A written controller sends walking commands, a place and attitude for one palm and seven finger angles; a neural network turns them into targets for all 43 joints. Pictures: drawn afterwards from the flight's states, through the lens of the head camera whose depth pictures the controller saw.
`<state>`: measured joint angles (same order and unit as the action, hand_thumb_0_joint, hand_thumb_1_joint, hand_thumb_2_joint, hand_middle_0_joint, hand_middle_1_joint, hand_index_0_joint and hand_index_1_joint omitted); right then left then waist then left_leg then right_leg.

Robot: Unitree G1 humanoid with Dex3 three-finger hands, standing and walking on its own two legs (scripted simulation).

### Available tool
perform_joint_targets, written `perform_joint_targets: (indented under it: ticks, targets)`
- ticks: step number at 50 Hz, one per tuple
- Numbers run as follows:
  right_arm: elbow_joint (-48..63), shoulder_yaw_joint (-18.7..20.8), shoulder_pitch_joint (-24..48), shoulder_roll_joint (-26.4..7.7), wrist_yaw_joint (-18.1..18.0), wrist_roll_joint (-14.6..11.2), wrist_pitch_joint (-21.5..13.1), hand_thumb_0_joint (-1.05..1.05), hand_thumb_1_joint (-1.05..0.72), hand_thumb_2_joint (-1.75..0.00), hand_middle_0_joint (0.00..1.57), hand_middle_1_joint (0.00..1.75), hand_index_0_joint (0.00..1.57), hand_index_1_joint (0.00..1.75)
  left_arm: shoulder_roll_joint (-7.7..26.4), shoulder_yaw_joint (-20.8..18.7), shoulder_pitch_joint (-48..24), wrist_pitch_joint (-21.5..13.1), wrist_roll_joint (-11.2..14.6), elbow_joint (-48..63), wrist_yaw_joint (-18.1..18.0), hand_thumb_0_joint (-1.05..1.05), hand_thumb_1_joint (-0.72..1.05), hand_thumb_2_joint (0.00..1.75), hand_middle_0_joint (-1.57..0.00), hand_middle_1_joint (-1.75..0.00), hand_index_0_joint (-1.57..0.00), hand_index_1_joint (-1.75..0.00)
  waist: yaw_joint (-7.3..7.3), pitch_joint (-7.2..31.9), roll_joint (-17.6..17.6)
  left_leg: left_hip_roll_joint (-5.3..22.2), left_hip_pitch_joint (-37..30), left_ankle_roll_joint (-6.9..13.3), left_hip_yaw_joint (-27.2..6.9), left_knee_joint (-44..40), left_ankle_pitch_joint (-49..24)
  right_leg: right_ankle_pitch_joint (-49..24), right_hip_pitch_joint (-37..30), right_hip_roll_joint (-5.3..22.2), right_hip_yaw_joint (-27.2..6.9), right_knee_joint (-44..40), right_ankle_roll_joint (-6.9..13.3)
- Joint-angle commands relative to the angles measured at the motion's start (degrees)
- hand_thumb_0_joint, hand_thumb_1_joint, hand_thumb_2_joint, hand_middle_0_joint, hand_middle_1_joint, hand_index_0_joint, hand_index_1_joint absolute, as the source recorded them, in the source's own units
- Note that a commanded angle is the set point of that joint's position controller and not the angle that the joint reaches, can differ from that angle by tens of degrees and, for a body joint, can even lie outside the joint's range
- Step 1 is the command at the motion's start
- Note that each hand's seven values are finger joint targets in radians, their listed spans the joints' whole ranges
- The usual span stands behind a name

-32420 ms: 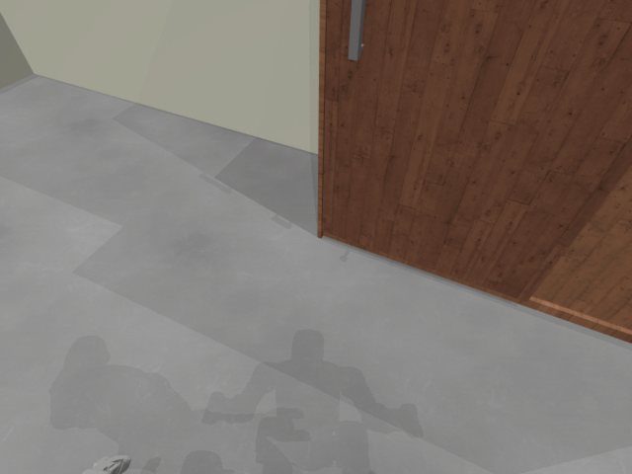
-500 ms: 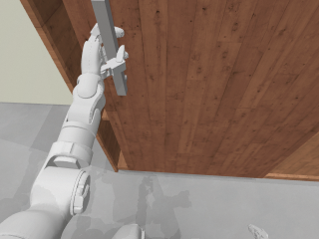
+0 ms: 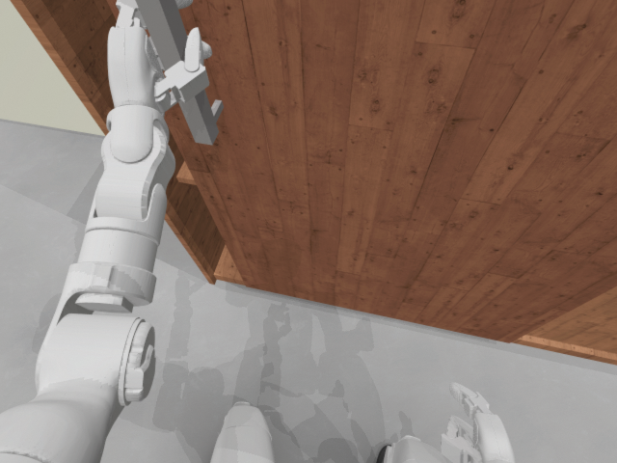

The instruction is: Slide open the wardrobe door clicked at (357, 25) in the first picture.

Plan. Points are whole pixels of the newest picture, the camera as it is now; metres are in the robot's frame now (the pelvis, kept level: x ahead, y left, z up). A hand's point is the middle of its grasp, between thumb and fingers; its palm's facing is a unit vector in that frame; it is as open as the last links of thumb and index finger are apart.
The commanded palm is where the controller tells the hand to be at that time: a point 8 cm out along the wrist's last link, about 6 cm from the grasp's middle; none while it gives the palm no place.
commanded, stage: step sideways, sliding the door along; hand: left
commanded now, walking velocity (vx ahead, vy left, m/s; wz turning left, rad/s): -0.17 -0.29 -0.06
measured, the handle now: (184, 41) +0.50 +0.23 +0.20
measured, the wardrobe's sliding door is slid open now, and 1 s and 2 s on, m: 0.12 0.46 0.61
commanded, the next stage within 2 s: stop walking and hold the door there in 1.96 s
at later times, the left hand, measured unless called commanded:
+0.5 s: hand (316, 84) +0.46 +0.07 +0.20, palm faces +0.39 -0.91 -0.11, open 7.0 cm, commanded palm +0.42 +0.05 +0.21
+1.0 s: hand (536, 118) +0.43 -0.14 +0.20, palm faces +0.17 -0.98 -0.04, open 7.1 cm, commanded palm +0.40 -0.16 +0.18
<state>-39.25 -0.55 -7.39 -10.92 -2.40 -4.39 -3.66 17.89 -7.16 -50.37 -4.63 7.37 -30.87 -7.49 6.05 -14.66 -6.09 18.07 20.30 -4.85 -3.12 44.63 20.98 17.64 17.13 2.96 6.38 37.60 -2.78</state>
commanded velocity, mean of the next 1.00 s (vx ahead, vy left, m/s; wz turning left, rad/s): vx -0.26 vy -0.27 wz -0.19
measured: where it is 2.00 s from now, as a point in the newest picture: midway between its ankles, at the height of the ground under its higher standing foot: outside the picture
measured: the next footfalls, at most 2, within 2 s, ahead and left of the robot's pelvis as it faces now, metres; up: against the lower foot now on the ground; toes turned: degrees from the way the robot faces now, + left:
left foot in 0.14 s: +0.06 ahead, +0.11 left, +0.00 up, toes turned +12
right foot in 0.46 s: +0.15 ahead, -0.30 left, +0.00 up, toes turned -1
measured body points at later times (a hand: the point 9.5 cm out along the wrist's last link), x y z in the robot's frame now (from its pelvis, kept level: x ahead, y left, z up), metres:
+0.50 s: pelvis +0.07 -0.17 +0.00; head +0.16 -0.17 +0.44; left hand +0.43 +0.12 +0.20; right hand +0.31 -0.33 -0.11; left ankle +0.03 +0.08 -0.70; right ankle +0.11 -0.30 -0.71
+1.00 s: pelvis +0.08 -0.29 +0.02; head +0.17 -0.28 +0.46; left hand +0.42 -0.09 +0.20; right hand +0.31 -0.46 -0.07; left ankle +0.06 -0.09 -0.71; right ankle +0.12 -0.46 -0.67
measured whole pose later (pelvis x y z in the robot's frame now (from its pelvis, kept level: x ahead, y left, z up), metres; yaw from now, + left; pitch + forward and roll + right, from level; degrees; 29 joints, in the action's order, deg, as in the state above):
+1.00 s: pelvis +0.08 -0.29 +0.02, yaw -1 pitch -3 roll -4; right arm -30.6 -0.4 -4.8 -8.2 1.7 -1.1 -7.6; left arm 8.3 -0.7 -20.8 -6.5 3.1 6.6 -7.1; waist 9.1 -15.4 -3.9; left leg 18.6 8.3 -8.7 8.4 28.5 14.8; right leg 19.0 21.8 1.5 2.2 45.0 -2.7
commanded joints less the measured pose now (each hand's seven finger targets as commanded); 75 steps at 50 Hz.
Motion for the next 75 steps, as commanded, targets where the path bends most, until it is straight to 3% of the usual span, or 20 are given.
perform_joint_targets:
  ticks: [1, 5, 7, 12, 20, 23, 25, 26, 29, 32, 34, 35, 49, 52, 53, 55, 56, 64, 67, 75]
  targets:
    - [7.28, 3.57, 5.29, -6.03, -2.31, -0.15, -2.32, 0.00, -0.90, -0.90, 0.20, 0.30, 0.20, 0.30, 1.63, 8.60, -26.44, -6.18, -3.18, 26.74, 3.62, 0.00, 0.90, 0.90, -0.45, -1.40, -0.45, -1.40, -4.62, 36.58, 28.12, -13.71, 12.86, 3.89, 5.40, 25.63, 19.77, -67.02, -29.89, 16.62, -16.25, -3.63, 12.26]
    - [5.58, 3.41, 3.14, -6.93, -2.56, 0.38, -2.24, 0.00, -0.90, -0.90, 0.20, 0.30, 0.20, 0.30, -6.90, 14.30, -27.38, -7.53, -1.51, 36.48, 3.15, 0.00, 0.90, 0.90, -0.45, -1.40, -0.45, -1.40, -10.83, 35.37, 10.66, -8.58, -17.32, 4.98, 7.28, -21.45, -22.09, -42.52, -9.85, 7.12, -1.20, 12.34, 4.90]
    - [7.87, 6.33, 1.62, -10.81, -0.50, 1.13, -1.88, 0.00, -0.90, -0.90, 0.20, 0.30, 0.20, 0.30, -10.30, 16.33, -26.91, -8.16, -0.50, 41.23, 4.30, 0.00, 0.90, 0.90, -0.45, -1.40, -0.45, -1.40, -9.68, 43.08, -5.44, 15.05, -46.44, 16.46, -18.69, -12.50, -77.32, 18.33, 19.21, -0.02, -6.78, 28.54, 2.03]
    - [8.71, 7.17, 4.97, -10.60, 2.94, 1.07, -2.18, 0.00, -0.90, -0.90, 0.20, 0.30, 0.20, 0.30, -8.33, 14.76, -27.39, -7.32, -2.60, 39.55, 5.33, 0.00, 0.90, 0.90, -0.45, -1.40, -0.45, -1.40, -9.41, 33.85, -9.54, 10.82, -34.77, 14.94, -2.24, -14.46, -50.66, 7.79, 20.21, 3.16, -9.29, 28.27, 1.74]
    - [12.82, 5.85, 3.47, -8.75, 2.22, 0.50, -4.57, 0.00, -0.90, -0.90, 0.20, 0.30, 0.20, 0.30, -6.55, 13.48, -13.79, -6.91, -2.81, 40.74, 5.33, 0.00, 0.90, 0.90, -0.45, -1.40, -0.45, -1.40, -8.53, 30.71, -14.04, 4.22, -27.28, 8.04, 10.14, -9.74, -51.56, -2.21, 0.59, -3.91, 0.61, 1.17, 0.61]
    - [13.34, 4.60, 4.03, -5.34, 2.28, -0.83, -5.36, 0.00, -0.90, -0.90, 0.20, 0.30, 0.20, 0.30, -0.98, 10.06, -9.88, -7.94, -3.98, 43.92, 4.91, 0.00, 0.90, 0.90, -0.45, -1.40, -0.45, -1.40, -6.36, 32.67, 9.20, -7.21, -13.59, 10.81, 11.41, 9.69, -16.47, -45.14, -15.09, 3.75, -5.78, -13.35, 2.61]
    - [13.30, 3.57, 6.65, -3.93, 0.39, 0.69, -5.81, 0.00, -0.90, -0.90, 0.20, 0.30, 0.20, 0.30, 3.30, 6.30, -1.20, -6.64, -4.43, 46.26, 3.39, 0.00, 0.90, 0.90, -0.45, -1.40, -0.45, -1.40, -3.69, 32.61, 22.10, -16.05, 4.93, 1.96, 6.77, 23.94, 24.38, -87.20, -21.00, 16.30, -20.66, -6.63, 9.55]
    - [13.01, 4.13, 5.50, -4.56, 0.15, 1.22, -5.95, 0.00, -0.90, -0.90, 0.20, 0.30, 0.20, 0.30, 2.71, 6.01, -1.27, -7.14, -3.52, 50.40, 3.61, 0.00, 0.90, 0.90, -0.45, -1.40, -0.45, -1.40, -3.81, 33.98, 28.64, -14.46, 4.57, 2.58, 3.18, 26.47, 23.98, -81.16, -20.43, 16.06, -21.34, -5.05, 10.11]
    - [9.91, 1.55, 7.20, -3.39, 0.22, 0.86, -6.69, 0.00, -0.90, -0.90, 0.20, 0.30, 0.20, 0.30, -2.86, 8.84, -1.46, -9.32, -2.86, 59.26, 1.91, 0.00, 0.90, 0.90, -0.45, -1.40, -0.45, -1.40, -6.78, 33.01, 16.94, -12.71, 6.11, 2.74, 3.12, 3.86, 16.48, -76.76, -26.74, 13.60, -16.78, -1.39, 11.41]
    - [11.48, 3.67, 6.49, -5.24, -0.04, 1.74, -3.63, 0.00, -0.90, -0.90, 0.20, 0.30, 0.20, 0.30, -4.11, 11.06, 1.98, -12.46, -3.70, 62.00, 1.98, 0.00, 0.90, 0.90, -0.45, -1.40, -0.45, -1.40, -8.17, 38.61, 18.13, -9.03, -15.54, 2.55, 6.29, -15.43, -17.77, -60.38, -17.87, 8.64, -10.93, 4.28, 8.05]
    - [14.12, 6.14, 6.54, -9.33, 1.15, 1.79, -3.22, 0.00, -0.90, -0.90, 0.20, 0.30, 0.20, 0.30, -7.87, 15.42, 3.20, -12.10, -3.09, 63.24, 3.53, 0.00, 0.90, 0.90, -0.45, -1.40, -0.45, -1.40, -7.09, 39.90, -2.12, 14.53, -42.17, 14.22, -11.26, -17.39, -77.78, 3.92, 13.29, 0.01, -7.80, 18.32, 1.42]
    - [14.29, 5.71, 4.81, -8.51, 3.30, 2.38, -3.64, 0.00, -0.90, -0.90, 0.20, 0.30, 0.20, 0.30, -11.57, 17.30, 2.77, -12.27, -4.78, 60.06, 4.46, 0.00, 0.90, 0.90, -0.45, -1.40, -0.45, -1.40, -6.08, 41.95, -1.62, 16.26, -43.45, 17.15, -7.91, -13.37, -84.65, 18.86, 15.48, -0.87, -11.79, 26.26, 2.01]
    - [15.38, 4.24, 5.71, -7.04, 3.16, 2.98, -7.52, 0.00, -0.90, -0.90, 0.20, 0.30, 0.20, 0.30, -11.90, 18.38, 5.71, -9.07, -6.13, 54.80, 4.96, 0.00, 0.90, 0.90, -0.45, -1.40, -0.45, -1.40, -7.78, 29.08, -13.03, 5.55, -30.23, 8.26, 12.34, -14.02, -54.37, -1.68, 3.62, -3.55, -0.66, 1.80, -0.01]
    - [15.31, 2.99, 6.82, -4.23, 2.99, 1.31, -7.35, 0.00, -0.90, -0.90, 0.20, 0.30, 0.20, 0.30, -9.49, 17.64, 6.34, -9.73, -6.66, 56.40, 4.63, 0.00, 0.90, 0.90, -0.45, -1.40, -0.45, -1.40, -5.95, 31.41, 1.24, -2.25, -21.20, 9.69, 12.17, -0.47, -27.16, -29.64, -9.53, -1.02, -1.84, -13.95, 0.15]
    - [15.73, 2.34, 8.03, -2.21, 2.21, 1.15, -7.07, 0.00, -0.90, -0.90, 0.20, 0.30, 0.20, 0.30, -5.91, 16.31, 6.03, -9.85, -7.12, 57.18, 4.40, 0.00, 0.90, 0.90, -0.45, -1.40, -0.45, -1.40, -5.64, 30.73, 17.41, -9.73, -9.43, 8.68, 12.27, 8.91, 5.20, -56.31, -13.62, 8.03, -10.85, -15.53, 2.76]
    - [14.98, 1.00, 9.33, -1.31, 0.94, 2.55, -7.30, 0.00, -0.90, -0.90, 0.20, 0.30, 0.20, 0.30, -4.83, 15.11, 14.35, -8.58, -6.90, 59.31, 3.01, 0.00, 0.90, 0.90, -0.45, -1.40, -0.45, -1.40, -2.30, 32.73, 23.48, -16.66, 2.16, 3.37, 4.04, 23.16, 25.12, -79.65, -15.46, 16.60, -21.86, -10.83, 8.26]
    - [14.01, 2.69, 8.15, -3.02, 0.83, 2.99, -7.19, 0.00, -0.90, -0.90, 0.20, 0.30, 0.20, 0.30, -6.11, 15.94, 12.89, -9.26, -5.87, 62.24, 3.44, 0.00, 0.90, 0.90, -0.45, -1.40, -0.45, -1.40, -3.39, 34.70, 30.07, -15.95, 2.51, 3.56, 0.08, 24.61, 23.07, -76.23, -17.60, 14.84, -22.27, -8.83, 8.35]
    - [11.02, 3.38, 7.42, -3.78, -0.51, 3.04, -0.42, 0.00, -0.90, -0.90, 0.20, 0.30, 0.20, 0.30, 1.20, 4.45, 10.56, -12.26, -5.52, 57.62, 1.35, 0.00, 0.90, 0.90, -0.45, -1.40, -0.45, -1.40, -7.20, 40.10, 11.29, -12.13, -13.65, 2.33, 6.96, -15.44, -6.51, -54.40, -16.23, 10.28, -15.16, -3.10, 10.39]
    - [11.78, 5.07, 6.73, -6.23, -0.01, 4.30, -1.18, 0.00, -0.90, -0.90, 0.20, 0.30, 0.20, 0.30, -0.65, 6.14, 3.37, -12.23, -4.90, 54.35, 3.59, 0.00, 0.90, 0.90, -0.45, -1.40, -0.45, -1.40, -6.66, 38.52, -10.88, 19.55, -36.05, 17.47, -19.33, -20.62, -70.35, 15.30, 16.93, -2.49, -11.09, 20.42, 1.45]
    - [10.99, 5.69, 3.57, -9.62, 2.11, 2.42, -1.59, 0.00, -0.90, -0.90, 0.20, 0.30, 0.20, 0.30, -9.35, 15.01, -7.08, -6.28, -4.25, 43.75, 5.67, 0.00, 0.90, 0.90, -0.45, -1.40, -0.45, -1.40, -7.41, 29.37, -6.54, 6.27, -22.93, 11.63, 6.02, -21.14, -40.44, 0.16, 11.53, -1.03, -4.00, 20.06, -0.04]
